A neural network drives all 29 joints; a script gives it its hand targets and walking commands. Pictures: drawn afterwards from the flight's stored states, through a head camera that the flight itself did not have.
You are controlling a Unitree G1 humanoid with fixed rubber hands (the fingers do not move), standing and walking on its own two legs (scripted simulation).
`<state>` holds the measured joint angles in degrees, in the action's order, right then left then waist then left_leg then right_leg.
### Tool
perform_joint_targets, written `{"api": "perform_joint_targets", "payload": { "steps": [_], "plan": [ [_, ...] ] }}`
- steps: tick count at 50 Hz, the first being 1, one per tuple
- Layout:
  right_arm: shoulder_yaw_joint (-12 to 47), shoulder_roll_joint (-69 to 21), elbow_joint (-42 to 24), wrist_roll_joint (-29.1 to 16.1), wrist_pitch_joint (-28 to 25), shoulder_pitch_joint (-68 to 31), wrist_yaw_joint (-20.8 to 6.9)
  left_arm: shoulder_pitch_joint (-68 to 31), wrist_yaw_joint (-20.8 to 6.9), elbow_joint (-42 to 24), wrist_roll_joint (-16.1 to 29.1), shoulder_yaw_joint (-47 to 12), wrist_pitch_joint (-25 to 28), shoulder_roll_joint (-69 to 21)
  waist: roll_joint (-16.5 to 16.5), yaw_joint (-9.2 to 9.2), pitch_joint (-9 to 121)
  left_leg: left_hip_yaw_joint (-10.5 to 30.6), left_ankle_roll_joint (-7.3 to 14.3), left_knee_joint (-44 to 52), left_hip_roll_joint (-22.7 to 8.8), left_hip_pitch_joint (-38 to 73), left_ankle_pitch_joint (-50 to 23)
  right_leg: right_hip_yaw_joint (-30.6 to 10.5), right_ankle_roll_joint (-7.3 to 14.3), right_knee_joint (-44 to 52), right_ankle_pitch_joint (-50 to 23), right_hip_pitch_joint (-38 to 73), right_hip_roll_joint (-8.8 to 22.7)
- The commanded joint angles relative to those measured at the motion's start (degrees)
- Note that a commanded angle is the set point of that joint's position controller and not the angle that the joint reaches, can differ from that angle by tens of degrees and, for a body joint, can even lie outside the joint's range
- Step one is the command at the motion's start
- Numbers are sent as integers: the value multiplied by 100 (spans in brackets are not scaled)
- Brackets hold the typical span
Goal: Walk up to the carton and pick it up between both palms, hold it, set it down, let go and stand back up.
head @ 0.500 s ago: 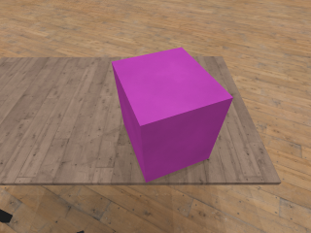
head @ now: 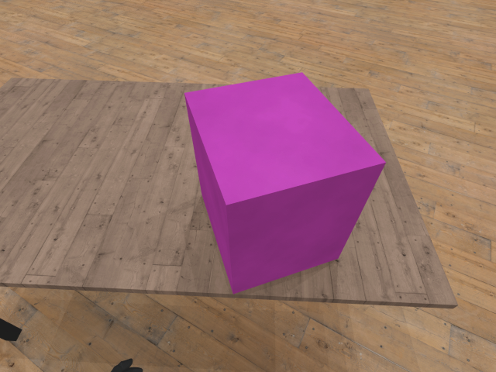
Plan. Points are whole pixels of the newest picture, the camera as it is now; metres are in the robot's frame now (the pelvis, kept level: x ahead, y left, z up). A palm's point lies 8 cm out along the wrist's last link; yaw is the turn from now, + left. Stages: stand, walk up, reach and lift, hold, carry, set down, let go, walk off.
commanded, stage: walk up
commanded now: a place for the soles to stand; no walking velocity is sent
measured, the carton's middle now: (267, 182) +0.46 +0.00 +0.03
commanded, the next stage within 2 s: reach and lift in 0.38 s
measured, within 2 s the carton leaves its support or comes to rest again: neither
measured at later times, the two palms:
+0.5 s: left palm out of the picture +0.10 +0.26 -0.12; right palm out of the picture +0.11 -0.26 -0.11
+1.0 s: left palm (134, 368) +0.15 +0.21 -0.07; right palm out of the picture +0.13 -0.25 -0.08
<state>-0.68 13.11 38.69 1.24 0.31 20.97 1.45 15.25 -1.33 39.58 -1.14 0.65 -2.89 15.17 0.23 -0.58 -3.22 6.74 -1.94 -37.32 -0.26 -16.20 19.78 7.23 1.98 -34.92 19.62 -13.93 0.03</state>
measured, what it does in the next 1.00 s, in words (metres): stands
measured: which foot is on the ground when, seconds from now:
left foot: down 0.00-1.00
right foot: down 0.00-1.00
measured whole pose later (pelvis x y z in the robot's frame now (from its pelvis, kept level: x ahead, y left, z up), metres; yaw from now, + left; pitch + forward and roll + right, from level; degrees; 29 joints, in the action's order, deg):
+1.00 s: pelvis -0.02 -0.01 +0.01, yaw -6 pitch +0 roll +1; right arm 1.3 14.8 53.1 -2.3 -16.1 4.1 -8.4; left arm 10.8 7.6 27.6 0.3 3.2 -6.1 7.9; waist 2.3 -4.1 -2.8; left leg 0.7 -3.1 -25.3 -2.8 -13.3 12.4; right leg 1.5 3.1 -27.0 12.2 -15.3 -2.3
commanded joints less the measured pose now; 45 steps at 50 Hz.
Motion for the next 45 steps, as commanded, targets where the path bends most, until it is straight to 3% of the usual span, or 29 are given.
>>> {"api": "perform_joint_targets", "payload": {
  "steps": [1, 3, 4, 6, 7, 8, 9, 12, 15, 16, 18, 19, 20, 21, 22, 26, 28, 29, 33, 34, 35, 36, 37, 39, 41, 42, 43, 44, 45],
  "plan": [
    [-303, 971, -652, -2, -174, 82, 61, 52, 58, -556, 24, 292, 171, 929, -262, -23, 336, 487, 383, 479, -329, -215, -1513, -855, 163, 675, -1417, 374, 676],
    [-326, 940, -684, 28, -149, 20, 47, 127, 41, -536, 37, 293, 171, 872, -277, -63, 367, 214, 361, 238, -186, -129, -1282, -916, 222, 805, -1312, 307, 838],
    [-275, 809, -691, -27, -140, 60, 59, 105, 61, -555, 36, 296, 172, 988, 168, -17, 380, 104, 284, 139, -103, -47, -1168, -998, 301, 977, -1149, 148, 936],
    [-242, 742, -615, -21, -127, 202, 89, -173, 91, -637, 18, 315, 143, 965, 173, 50, 195, 85, 284, 102, -108, -1, -1291, -1005, 416, 963, -1250, -8, 1013],
    [-268, 760, -610, -34, -134, 201, 83, -110, 83, -645, 0, 335, 140, 1031, 137, 88, 290, 70, 276, 228, -168, 92, -1436, -795, 351, 834, -1192, 83, 913],
    [-290, 903, -673, -24, -150, 186, 100, -54, 68, -606, 26, 328, 107, 1050, 68, -8, 253, 215, 327, 205, -185, -20, -1702, -701, 360, 653, -1250, 119, 814],
    [-307, 906, -672, 33, -156, 103, 87, -70, 32, -629, 20, 288, 105, 944, -128, 25, 140, 313, 374, 353, -254, -25, -1581, -732, 266, 618, -1218, 34, 750],
    [-366, 1156, -709, -24, -144, 26, 97, -7, 29, -687, 27, 347, 94, 1026, -263, -36, 167, 702, 485, 535, -420, -355, -1463, -599, 168, 357, -1060, 309, 556],
    [-331, 1071, -787, 7, -131, -65, 105, 155, 23, -653, -13, 345, 78, 991, -349, -120, 147, 915, 495, 627, -420, -699, -918, -699, 166, 406, -834, 466, 611],
    [-321, 1054, -802, -12, -128, -132, 85, 151, 32, -715, -17, 333, 90, 992, -403, -94, 249, 800, 452, 489, -381, -558, -1065, -689, 169, 481, -964, 461, 632],
    [-278, 905, -750, -18, -154, 45, 104, 45, 33, -733, -8, 336, 122, 1085, -97, 22, 498, 477, 368, 214, -182, -215, -1185, -785, 272, 613, -1116, 360, 869],
    [-291, 1001, -777, 3, -141, 27, 111, 75, 38, -739, 7, 317, 117, 978, -169, -8, 428, 381, 372, 100, -163, -180, -1238, -749, 343, 595, -1193, 316, 879],
    [-733, 726, 117, 638, -1055, -3162, -55, -2513, 229, -1343, 237, 706, -602, 1350, -26, 324, 705, -606, -4, 21, -54, -582, -1065, -491, 10, -121, -717, -680, 295],
    [-752, 850, 660, 598, -1334, -2668, -119, -2001, 361, -1357, 183, 511, -836, 1017, 47, 378, 388, -815, 36, 207, -100, -592, -799, -536, -10, 25, -563, -691, 337],
    [-704, 794, 775, 652, -1418, -2738, -155, -1996, 373, -1550, 113, 563, -933, 1051, 86, 282, 297, -848, 123, 271, -124, -726, -549, -441, 0, 2, -528, -563, 375],
    [-216, 936, 1284, 222, -1657, -1960, -342, -1161, 469, -1887, 97, 712, -958, 1056, 10, 85, 1279, -1003, -92, 424, -51, -106, -1708, -472, -177, 131, -1866, 488, 196],
    [-186, 1182, 1537, -19, -1806, -1851, -464, -704, 527, -1795, 156, 647, -857, 784, -59, -195, 1616, -1061, -157, 579, 2, 601, -2406, -450, -164, 397, -2352, 699, 41],
    [-173, 1252, 1573, -114, -1865, -1658, -501, -329, 532, -1838, 141, 654, -820, 652, -177, -259, 1624, -1121, -161, 694, 92, 682, -2364, -434, -155, 560, -2318, 926, 0],
    [-108, 1295, 1252, -221, -1805, -1975, -527, -305, 505, -1564, -19, 729, -873, 558, 22, -316, 835, -1076, 37, 1356, 243, 441, -1781, -537, -213, 1191, -1755, 1082, 50],
    [-98, 1232, 1154, -128, -1746, -2125, -558, -317, 497, -1358, -76, 735, -897, 361, 226, -294, 412, -990, 138, 1483, 216, 284, -1627, -546, -223, 1349, -1444, 929, -6],
    [-20, 1057, 1018, -88, -1713, -2279, -577, -542, 469, -1308, -132, 804, -949, 484, 113, -406, 110, -1030, 219, 1535, 249, 46, -1200, -671, -222, 1514, -894, 898, 19],
    [83, 945, 1048, -94, -1587, -2414, -587, -838, 449, -1250, -208, 840, -1006, 522, 384, -403, -240, -1006, 272, 1561, 250, -65, -874, -793, -221, 1625, -376, 748, 76],
    [96, 902, 885, -23, -1517, -2612, -602, -1130, 448, -1180, -167, 774, -1059, 455, 447, -280, -348, -994, 304, 1576, 222, -140, -526, -877, -178, 1709, 157, 590, 111],
    [123, 775, 700, -52, -1437, -2893, -654, -1483, 553, -1280, -197, 870, -996, 502, 536, -355, -198, -1046, 332, 1464, 210, -76, -182, -1065, -180, 1734, 897, 312, 192],
    [92, 718, 663, -67, -1479, -2929, -705, -1718, 679, -1396, -151, 802, -820, 220, 520, -403, 45, -1053, 266, 1329, 166, 81, -234, -1218, -117, 1773, 1060, 141, 232],
    [41, 783, 561, -155, -1564, -2870, -769, -1698, 740, -1715, -78, 704, -664, 204, 435, -431, 476, -1123, 226, 1406, 167, 281, -347, -1029, -141, 1752, 738, 95, 187],
    [-67, 847, 592, -155, -1640, -2766, -825, -1688, 824, -1890, 7, 526, -520, -54, 177, -286, 641, -1033, 193, 1457, 81, 456, -516, -945, -76, 1687, 433, -32, 151],
    [-82, 990, 453, -260, -1756, -2811, -862, -1830, 909, -2277, 16, 565, -320, -17, 38, -400, 1000, -1041, 156, 1521, 98, 531, -746, -838, -84, 1577, 85, 51, 46],
    [-129, 1047, 605, -351, -1803, -2653, -900, -1606, 946, -2275, 115, 386, -197, -175, 19, -371, 1173, -1010, 171, 1544, 54, 549, -905, -825, -15, 1545, -223, 48, -15]
  ]
}}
